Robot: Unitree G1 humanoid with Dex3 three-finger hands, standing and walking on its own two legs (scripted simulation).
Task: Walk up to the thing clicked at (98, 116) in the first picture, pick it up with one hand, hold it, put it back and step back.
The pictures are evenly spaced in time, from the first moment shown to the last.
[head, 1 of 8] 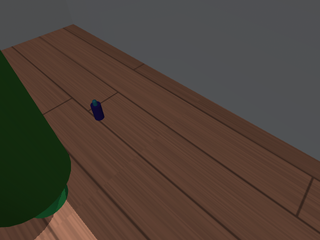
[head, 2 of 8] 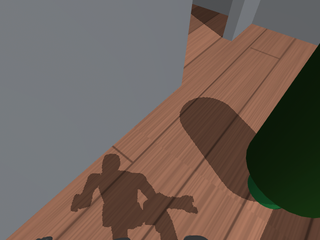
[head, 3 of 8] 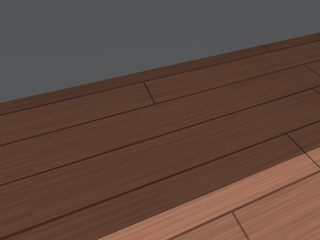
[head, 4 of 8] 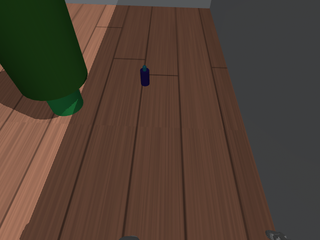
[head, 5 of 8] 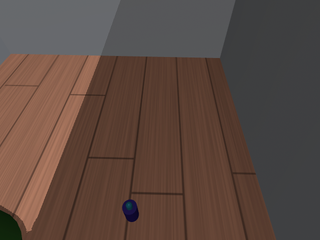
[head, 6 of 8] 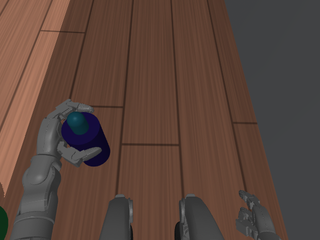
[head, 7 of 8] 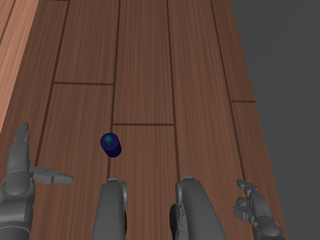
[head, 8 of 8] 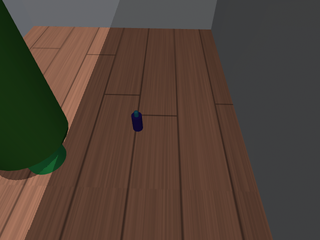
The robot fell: no
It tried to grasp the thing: yes
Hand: left
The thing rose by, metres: 0.67
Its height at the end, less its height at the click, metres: +0.00
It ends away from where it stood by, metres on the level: 0.01
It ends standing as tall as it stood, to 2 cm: yes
